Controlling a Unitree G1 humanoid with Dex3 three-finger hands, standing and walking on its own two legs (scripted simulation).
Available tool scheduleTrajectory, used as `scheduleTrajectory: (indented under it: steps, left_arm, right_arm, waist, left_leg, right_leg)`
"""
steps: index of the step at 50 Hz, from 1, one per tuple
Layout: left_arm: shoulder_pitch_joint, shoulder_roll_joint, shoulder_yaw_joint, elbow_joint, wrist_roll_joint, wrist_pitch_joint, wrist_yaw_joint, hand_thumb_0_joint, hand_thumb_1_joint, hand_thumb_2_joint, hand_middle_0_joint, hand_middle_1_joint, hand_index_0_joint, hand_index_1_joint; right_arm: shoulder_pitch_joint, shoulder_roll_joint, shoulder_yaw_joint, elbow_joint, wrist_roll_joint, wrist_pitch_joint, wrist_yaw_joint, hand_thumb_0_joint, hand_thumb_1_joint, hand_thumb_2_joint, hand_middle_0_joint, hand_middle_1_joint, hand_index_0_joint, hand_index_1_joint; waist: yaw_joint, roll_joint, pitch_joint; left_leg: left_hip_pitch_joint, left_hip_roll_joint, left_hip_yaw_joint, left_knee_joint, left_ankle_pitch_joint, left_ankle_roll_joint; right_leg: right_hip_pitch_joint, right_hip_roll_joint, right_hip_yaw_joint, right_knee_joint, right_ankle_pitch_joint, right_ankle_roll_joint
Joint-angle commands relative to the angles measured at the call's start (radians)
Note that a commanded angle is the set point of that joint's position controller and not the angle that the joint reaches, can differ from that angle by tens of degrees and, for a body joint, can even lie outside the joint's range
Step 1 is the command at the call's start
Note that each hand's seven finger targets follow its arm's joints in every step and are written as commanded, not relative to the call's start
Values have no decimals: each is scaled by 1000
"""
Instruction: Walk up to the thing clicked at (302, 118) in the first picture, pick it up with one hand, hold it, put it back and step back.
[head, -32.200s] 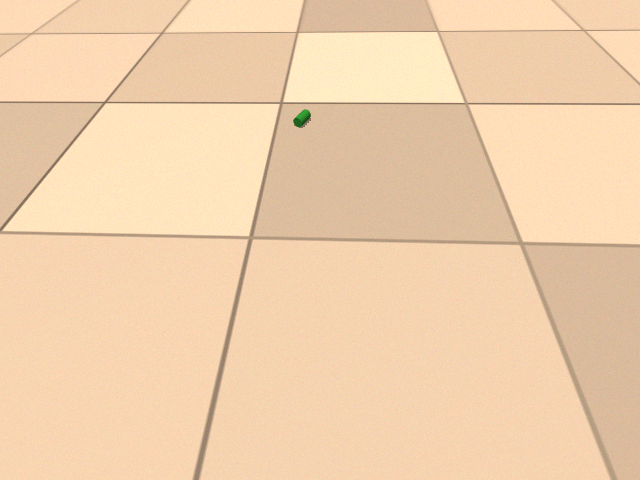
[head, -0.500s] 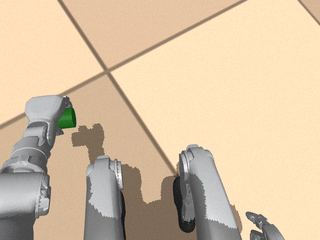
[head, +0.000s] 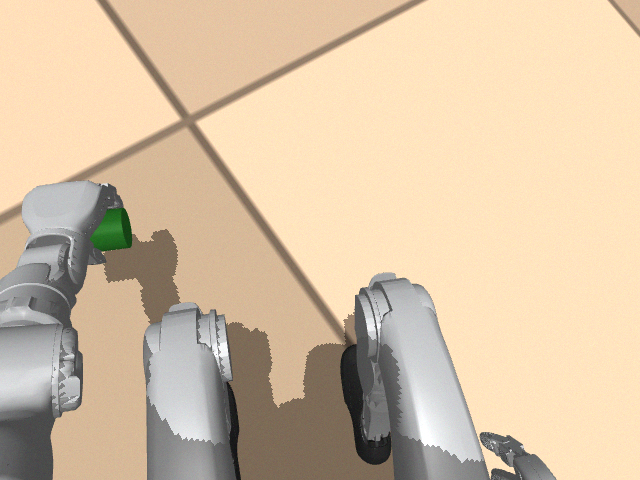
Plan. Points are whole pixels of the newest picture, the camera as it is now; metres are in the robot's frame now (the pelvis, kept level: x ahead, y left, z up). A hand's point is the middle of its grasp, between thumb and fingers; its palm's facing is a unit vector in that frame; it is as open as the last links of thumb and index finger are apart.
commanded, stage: crouch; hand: left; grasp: from above
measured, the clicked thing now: (85, 232) +0.45 +0.29 -0.20
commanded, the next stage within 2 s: lower in 0.04 s
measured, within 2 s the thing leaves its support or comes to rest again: rests again in 1.36 s
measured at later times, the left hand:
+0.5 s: hand (100, 241) +0.44 +0.28 -0.23, palm faces -0.47 -0.07 -0.88, open 8.6 cm
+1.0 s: hand (112, 242) +0.45 +0.28 -0.27, palm faces -0.47 -0.11 -0.88, open 8.5 cm
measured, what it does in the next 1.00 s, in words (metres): lowers itself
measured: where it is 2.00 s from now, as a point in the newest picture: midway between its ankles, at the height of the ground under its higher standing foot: (296, 442)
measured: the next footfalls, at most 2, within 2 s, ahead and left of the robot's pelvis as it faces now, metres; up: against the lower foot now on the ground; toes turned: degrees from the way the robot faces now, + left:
none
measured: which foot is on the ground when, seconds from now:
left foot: down 0.00-1.00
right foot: down 0.00-1.00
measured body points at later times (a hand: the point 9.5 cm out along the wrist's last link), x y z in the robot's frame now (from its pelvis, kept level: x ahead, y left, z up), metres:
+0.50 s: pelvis +0.00 +0.00 -0.03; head +0.25 +0.07 +0.34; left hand +0.46 +0.28 -0.18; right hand +0.05 -0.28 -0.13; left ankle +0.08 +0.13 -0.32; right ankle +0.10 -0.14 -0.32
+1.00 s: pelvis +0.01 +0.00 -0.06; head +0.26 +0.07 +0.30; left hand +0.47 +0.28 -0.22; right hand +0.03 -0.28 -0.15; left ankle +0.08 +0.13 -0.32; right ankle +0.10 -0.14 -0.32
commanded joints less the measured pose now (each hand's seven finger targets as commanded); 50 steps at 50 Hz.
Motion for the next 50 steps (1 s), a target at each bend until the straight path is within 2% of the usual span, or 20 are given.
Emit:
scheduleTrajectory:
  steps: [1, 4, 13, 14, 15, 19, 22, 26, 28, 29, 36, 37, 39, 40, 42, 44, 47, 48, 49, 50]
  left_arm:
    - [-354, 265, 19, -134, -18, 7, 51, 0, 749, 522, -1155, -338, -1144, -350]
    - [-333, 283, 27, -128, -21, 9, 47, 0, 750, 532, -1159, -347, -1147, -360]
    - [-364, 282, 9, -78, -19, -14, 50, 0, 776, 540, -1213, -301, -1188, -328]
    - [-365, 312, 36, -80, -13, -22, 57, 0, 785, 556, -1220, -305, -1194, -334]
    - [-344, 291, 16, -60, -10, -26, 58, 0, 795, 523, -1222, -301, -1201, -324]
    - [-333, 297, 28, -55, 1, -38, 81, 0, 813, 523, -1225, -315, -1208, -334]
    - [-344, 345, 67, -98, 12, -44, 106, 0, 855, 515, -1243, -331, -1232, -343]
    - [-343, 347, 78, -85, 12, -40, 132, 0, 856, 517, -1239, -336, -1229, -347]
    - [-369, 342, 53, -62, 24, -35, 133, 0, 848, 529, -1233, -352, -1222, -364]
    - [-347, 356, 80, -73, 17, -33, 140, 0, 819, 536, -1219, -294, -1201, -313]
    - [-323, 367, 83, 16, 16, -33, 154, 0, 797, 504, -1188, -298, -1178, -309]
    - [-357, 403, 100, 12, 24, -38, 156, 0, 838, 508, -1211, -310, -1204, -317]
    - [-316, 427, 128, 46, 33, -40, 162, 0, 848, 514, -1214, -323, -1209, -328]
    - [-334, 405, 107, 54, 36, -45, 160, 0, 881, 505, -1232, -324, -1231, -326]
    - [-300, 442, 146, 66, 33, -53, 168, 0, 877, 524, -1227, -333, -1223, -336]
    - [-317, 400, 100, 67, 40, -59, 165, 0, 882, 512, -1227, -344, -1228, -343]
    - [-318, 418, 106, 54, 25, -70, 174, 0, 884, 502, -1236, -320, -1234, -322]
    - [-307, 468, 137, 79, 29, -73, 185, 0, 897, 495, -1243, -318, -1242, -319]
    - [-329, 478, 129, 82, 54, -76, 186, 0, 921, 504, -1257, -327, -1258, -326]
    - [-300, 492, 154, 73, 53, -77, 196, 0, 915, 513, -1257, -319, -1253, -323]
  right_arm:
    - [206, -249, -69, -18, 0, -10, -7, 0, -903, -902, 200, 300, 200, 300]
    - [205, -255, -69, -20, 2, -11, -3, 0, -906, -903, 200, 300, 200, 300]
    - [200, -252, -46, -9, -6, -11, 2, 0, -901, -900, 200, 300, 200, 300]
    - [211, -261, -44, -7, -11, -12, 1, 0, -901, -900, 200, 300, 200, 300]
    - [201, -256, -40, -12, -11, -12, 3, 0, -901, -900, 200, 300, 200, 300]
    - [198, -262, -38, -5, -21, -18, 9, 0, -902, -900, 200, 300, 200, 300]
    - [197, -277, -41, -3, -32, -21, 16, 0, -903, -900, 200, 300, 200, 300]
    - [183, -282, -40, -4, -42, -20, 25, 0, -901, -899, 200, 300, 200, 300]
    - [180, -278, -29, -2, -55, -28, 34, 0, -904, -900, 200, 300, 200, 300]
    - [186, -286, -34, 2, -54, -27, 32, 0, -891, -895, 201, 300, 200, 300]
    - [179, -293, -7, 11, -73, -35, 50, 0, -890, -894, 201, 300, 200, 300]
    - [171, -307, -7, -6, -81, -43, 53, 0, -889, -894, 201, 300, 201, 300]
    - [183, -314, -3, 6, -90, -44, 57, 0, -889, -894, 201, 300, 200, 300]
    - [177, -321, 0, -4, -93, -47, 63, 0, -891, -894, 201, 300, 200, 300]
    - [181, -325, 1, 4, -100, -45, 68, 0, -889, -894, 201, 300, 201, 300]
    - [166, -310, 10, -7, -104, -50, 74, 0, -893, -895, 201, 300, 200, 300]
    - [153, -322, 22, -11, -108, -59, 78, 0, -892, -895, 201, 300, 200, 300]
    - [155, -338, 18, 3, -111, -59, 77, 0, -891, -895, 201, 300, 200, 300]
    - [166, -341, 25, -4, -121, -64, 81, 0, -890, -894, 201, 300, 200, 300]
    - [167, -332, 25, 7, -119, -59, 81, 0, -890, -895, 201, 300, 200, 300]
  waist:
    - [-6, 262, -654]
    - [9, 279, -670]
    - [-16, 228, -619]
    - [-21, 221, -616]
    - [-12, 235, -617]
    - [-21, 259, -620]
    - [-27, 317, -634]
    - [-32, 326, -621]
    - [-49, 335, -601]
    - [-40, 320, -623]
    - [-52, 297, -580]
    - [-73, 290, -568]
    - [-67, 298, -573]
    - [-80, 308, -546]
    - [-70, 317, -567]
    - [-86, 326, -561]
    - [-82, 324, -556]
    - [-79, 331, -541]
    - [-94, 329, -523]
    - [-81, 334, -541]
  left_leg:
    - [502, -21, 91, -257, 149, 40]
    - [516, -20, 92, -250, 174, 35]
    - [414, -22, 99, -183, 169, 46]
    - [406, -25, 97, -174, 172, 47]
    - [399, -25, 99, -175, 167, 45]
    - [438, -22, 91, -157, 185, 40]
    - [480, -19, 82, -148, 226, 33]
    - [451, -20, 80, -149, 183, 35]
    - [440, -17, 84, -123, 161, 38]
    - [448, -19, 80, -123, 177, 40]
    - [371, -21, 75, -86, 194, 43]
    - [379, -19, 76, -64, 206, 43]
    - [385, -18, 71, -60, 218, 42]
    - [383, -20, 70, -59, 214, 38]
    - [389, -16, 61, -58, 224, 36]
    - [377, -14, 66, -38, 215, 38]
    - [364, -17, 60, -41, 206, 40]
    - [357, -13, 55, -36, 187, 37]
    - [363, -13, 61, -20, 195, 35]
    - [368, -10, 53, -32, 197, 35]
  right_leg:
    - [299, 21, -106, -210, 152, -84]
    - [300, 21, -108, -190, 169, -89]
    - [303, 31, -112, -168, 177, -82]
    - [301, 29, -115, -163, 180, -80]
    - [307, 31, -116, -154, 173, -82]
    - [280, 34, -129, -128, 187, -79]
    - [255, 30, -144, -94, 219, -75]
    - [234, 33, -151, -86, 186, -76]
    - [224, 36, -151, -84, 175, -76]
    - [235, 36, -153, -86, 187, -72]
    - [259, 44, -160, -63, 211, -70]
    - [249, 43, -167, -52, 228, -67]
    - [268, 45, -171, -46, 239, -64]
    - [236, 45, -179, -37, 226, -66]
    - [260, 49, -186, -32, 237, -64]
    - [275, 52, -177, -30, 242, -65]
    - [283, 54, -187, -34, 234, -59]
    - [259, 56, -192, -26, 212, -66]
    - [249, 56, -195, -23, 219, -65]
    - [270, 58, -194, -22, 220, -63]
